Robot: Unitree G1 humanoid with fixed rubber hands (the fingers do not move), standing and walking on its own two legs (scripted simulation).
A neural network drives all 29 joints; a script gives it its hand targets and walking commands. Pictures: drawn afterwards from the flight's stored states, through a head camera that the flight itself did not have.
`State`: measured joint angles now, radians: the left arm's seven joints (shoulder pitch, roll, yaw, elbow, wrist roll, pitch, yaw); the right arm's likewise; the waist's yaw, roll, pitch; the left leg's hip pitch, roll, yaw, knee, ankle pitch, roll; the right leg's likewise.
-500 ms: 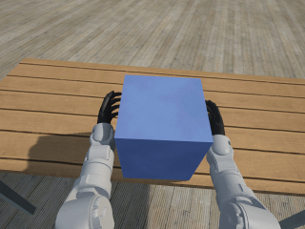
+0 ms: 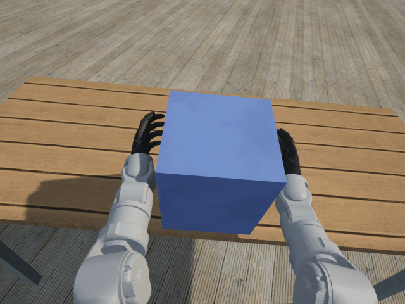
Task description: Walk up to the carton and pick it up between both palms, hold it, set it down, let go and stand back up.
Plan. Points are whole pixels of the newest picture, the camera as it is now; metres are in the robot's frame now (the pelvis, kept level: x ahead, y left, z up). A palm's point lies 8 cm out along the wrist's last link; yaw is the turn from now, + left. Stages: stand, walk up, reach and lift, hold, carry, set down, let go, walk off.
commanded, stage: reach and lift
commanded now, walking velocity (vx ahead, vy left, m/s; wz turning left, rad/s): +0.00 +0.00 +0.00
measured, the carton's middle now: (213, 168) +0.41 +0.03 +0.06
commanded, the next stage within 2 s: none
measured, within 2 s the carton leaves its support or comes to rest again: neither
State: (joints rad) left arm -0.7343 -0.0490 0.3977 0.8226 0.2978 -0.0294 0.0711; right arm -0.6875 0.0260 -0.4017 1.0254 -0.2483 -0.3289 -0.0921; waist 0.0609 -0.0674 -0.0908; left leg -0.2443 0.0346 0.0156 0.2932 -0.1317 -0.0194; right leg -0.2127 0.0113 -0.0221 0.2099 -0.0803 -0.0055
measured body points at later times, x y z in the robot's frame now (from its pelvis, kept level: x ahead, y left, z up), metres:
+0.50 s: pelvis +0.00 +0.00 +0.00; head -0.04 +0.04 +0.45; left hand +0.39 +0.18 +0.17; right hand +0.40 -0.12 +0.16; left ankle +0.01 +0.12 -0.75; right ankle +0.01 -0.12 -0.75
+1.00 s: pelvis -0.01 +0.00 +0.00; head -0.06 +0.04 +0.44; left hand +0.38 +0.17 +0.21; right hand +0.38 -0.13 +0.20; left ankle +0.01 +0.12 -0.75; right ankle +0.01 -0.12 -0.75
